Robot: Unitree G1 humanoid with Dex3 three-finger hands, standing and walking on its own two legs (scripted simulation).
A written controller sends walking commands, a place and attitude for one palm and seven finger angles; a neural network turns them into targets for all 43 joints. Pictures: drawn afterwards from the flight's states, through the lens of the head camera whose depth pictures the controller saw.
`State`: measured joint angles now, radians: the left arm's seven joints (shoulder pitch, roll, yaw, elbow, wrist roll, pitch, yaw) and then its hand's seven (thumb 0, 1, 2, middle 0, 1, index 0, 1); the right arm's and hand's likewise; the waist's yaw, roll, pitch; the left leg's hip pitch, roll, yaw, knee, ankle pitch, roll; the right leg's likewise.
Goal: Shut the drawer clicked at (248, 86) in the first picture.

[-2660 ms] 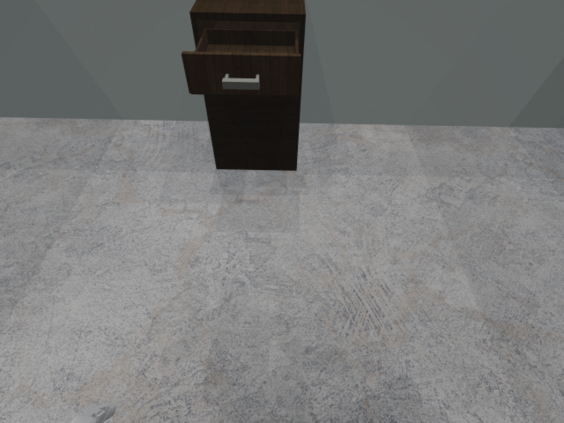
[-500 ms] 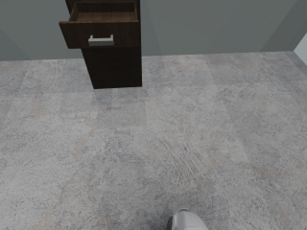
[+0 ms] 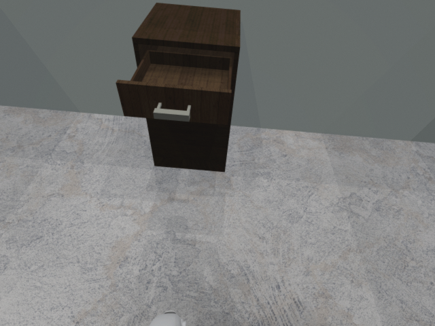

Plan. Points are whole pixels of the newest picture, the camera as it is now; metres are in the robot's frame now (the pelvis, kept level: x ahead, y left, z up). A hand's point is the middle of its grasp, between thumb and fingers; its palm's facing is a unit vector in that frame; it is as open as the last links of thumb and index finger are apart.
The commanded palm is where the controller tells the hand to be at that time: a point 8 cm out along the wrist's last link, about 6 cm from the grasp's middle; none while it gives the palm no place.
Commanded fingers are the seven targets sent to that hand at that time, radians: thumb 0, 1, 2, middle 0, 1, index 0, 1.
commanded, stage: walk to a spot facing it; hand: left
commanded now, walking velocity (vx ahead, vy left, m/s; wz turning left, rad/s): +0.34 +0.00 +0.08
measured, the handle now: (173, 110) +0.79 +0.22 -0.08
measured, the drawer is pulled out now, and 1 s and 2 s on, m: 0.30 0.30 0.30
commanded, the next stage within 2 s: take the last steps up to it in 0.18 s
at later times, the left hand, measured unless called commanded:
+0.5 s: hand (139, 279) +0.24 +0.20 -0.16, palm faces -0.03 -0.98 -0.21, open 7.3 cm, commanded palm none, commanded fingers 0.00 0.90 0.90 -0.20 -0.30 -0.20 -0.30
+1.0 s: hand (164, 279) +0.25 +0.14 -0.17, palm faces +0.14 -0.98 -0.14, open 7.3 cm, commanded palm none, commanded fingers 0.00 0.90 0.90 -0.20 -0.30 -0.20 -0.30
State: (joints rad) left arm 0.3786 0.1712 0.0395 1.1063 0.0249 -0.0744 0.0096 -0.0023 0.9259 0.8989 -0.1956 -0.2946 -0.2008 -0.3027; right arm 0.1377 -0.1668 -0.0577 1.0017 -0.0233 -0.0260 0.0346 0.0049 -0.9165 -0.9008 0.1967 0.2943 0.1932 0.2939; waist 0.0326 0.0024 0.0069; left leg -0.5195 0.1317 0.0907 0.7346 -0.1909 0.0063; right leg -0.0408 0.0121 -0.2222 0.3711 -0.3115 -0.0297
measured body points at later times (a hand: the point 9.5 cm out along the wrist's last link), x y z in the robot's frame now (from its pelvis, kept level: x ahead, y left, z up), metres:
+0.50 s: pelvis +0.18 +0.01 +0.00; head +0.18 +0.01 +0.45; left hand +0.25 +0.25 -0.15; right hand +0.11 -0.20 -0.16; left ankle +0.13 +0.12 -0.74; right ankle +0.26 -0.12 -0.71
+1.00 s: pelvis +0.32 -0.01 +0.01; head +0.33 +0.00 +0.46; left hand +0.25 +0.20 -0.15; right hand +0.41 -0.24 -0.14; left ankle +0.41 +0.13 -0.71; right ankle +0.27 -0.11 -0.74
